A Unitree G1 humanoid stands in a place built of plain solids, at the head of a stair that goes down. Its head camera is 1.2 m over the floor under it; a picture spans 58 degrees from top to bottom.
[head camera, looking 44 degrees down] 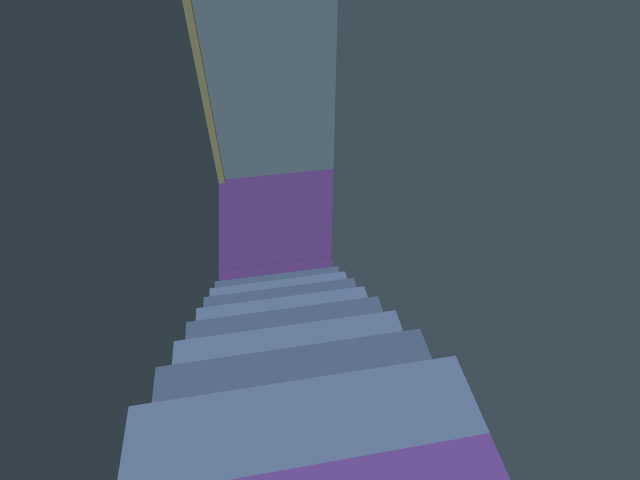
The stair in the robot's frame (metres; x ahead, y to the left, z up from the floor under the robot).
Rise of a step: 0.20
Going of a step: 0.24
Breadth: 0.99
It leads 10 degrees to the left of straight ahead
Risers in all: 8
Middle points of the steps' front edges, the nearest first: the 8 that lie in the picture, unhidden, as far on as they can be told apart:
0.64 0.06 0.00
0.88 0.10 -0.20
1.11 0.14 -0.39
1.35 0.18 -0.59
1.59 0.22 -0.79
1.82 0.26 -0.99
2.06 0.30 -1.19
2.29 0.34 -1.38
